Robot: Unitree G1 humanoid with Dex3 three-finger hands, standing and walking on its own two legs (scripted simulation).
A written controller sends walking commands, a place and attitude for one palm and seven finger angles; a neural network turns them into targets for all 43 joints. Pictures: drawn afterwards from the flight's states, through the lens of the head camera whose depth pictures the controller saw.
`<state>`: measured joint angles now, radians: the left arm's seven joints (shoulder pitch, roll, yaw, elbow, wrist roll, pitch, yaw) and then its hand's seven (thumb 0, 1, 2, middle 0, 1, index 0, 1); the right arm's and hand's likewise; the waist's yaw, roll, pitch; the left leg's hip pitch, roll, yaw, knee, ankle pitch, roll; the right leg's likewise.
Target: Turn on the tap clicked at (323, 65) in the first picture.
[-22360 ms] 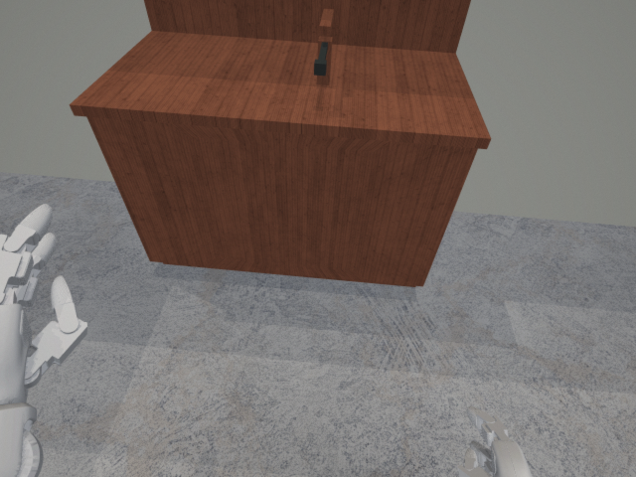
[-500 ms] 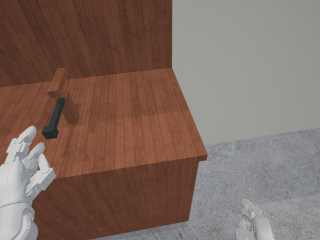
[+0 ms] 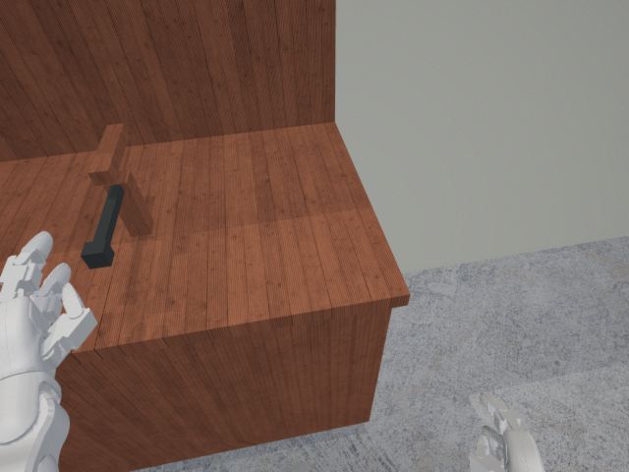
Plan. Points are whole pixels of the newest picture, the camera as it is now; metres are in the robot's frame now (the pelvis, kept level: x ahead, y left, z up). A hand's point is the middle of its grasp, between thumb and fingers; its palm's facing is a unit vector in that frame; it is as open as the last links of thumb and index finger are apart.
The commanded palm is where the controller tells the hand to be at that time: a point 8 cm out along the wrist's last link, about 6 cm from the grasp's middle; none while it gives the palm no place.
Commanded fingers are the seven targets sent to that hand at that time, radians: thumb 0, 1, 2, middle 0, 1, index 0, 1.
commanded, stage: reach beside the lever's end, fingers flat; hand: left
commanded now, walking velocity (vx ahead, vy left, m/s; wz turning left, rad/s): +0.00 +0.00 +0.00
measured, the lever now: (98, 254) +0.34 +0.34 +0.10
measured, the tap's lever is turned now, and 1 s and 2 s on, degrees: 0 0 2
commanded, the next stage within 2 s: push the lever round in 1.44 s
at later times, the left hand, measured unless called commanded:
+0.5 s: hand (80, 291) +0.27 +0.32 +0.11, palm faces +0.52 -0.85 -0.11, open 7.7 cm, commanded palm +0.24 +0.36 +0.11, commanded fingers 0.00 0.90 0.90 -0.16 -0.19 -0.16 -0.19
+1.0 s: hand (69, 275) +0.30 +0.36 +0.10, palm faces +0.55 -0.83 -0.11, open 7.8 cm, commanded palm +0.27 +0.39 +0.10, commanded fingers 0.00 0.90 0.90 -0.15 -0.15 -0.15 -0.15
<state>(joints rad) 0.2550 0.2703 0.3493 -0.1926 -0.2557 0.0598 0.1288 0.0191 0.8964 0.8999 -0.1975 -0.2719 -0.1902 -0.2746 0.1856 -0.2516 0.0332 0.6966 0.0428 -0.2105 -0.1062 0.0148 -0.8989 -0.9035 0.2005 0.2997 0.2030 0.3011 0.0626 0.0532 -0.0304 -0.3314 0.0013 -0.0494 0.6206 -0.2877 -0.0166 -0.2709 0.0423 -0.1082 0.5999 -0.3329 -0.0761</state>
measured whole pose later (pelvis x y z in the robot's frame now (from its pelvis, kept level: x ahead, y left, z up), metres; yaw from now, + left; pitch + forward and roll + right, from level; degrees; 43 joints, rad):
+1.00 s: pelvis +0.00 +0.02 +0.00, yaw +0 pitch +4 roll -1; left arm -0.09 0.39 0.51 0.34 -0.21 -0.10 0.02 0.02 0.90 0.90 -0.16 -0.15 -0.15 -0.15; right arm 0.23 -0.27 0.02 0.71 0.03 -0.16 -0.09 0.01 -0.90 -0.90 0.20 0.30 0.20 0.30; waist 0.02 0.03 -0.03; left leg -0.44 -0.01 -0.04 0.68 -0.31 0.01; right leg -0.37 0.03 -0.10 0.63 -0.34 -0.05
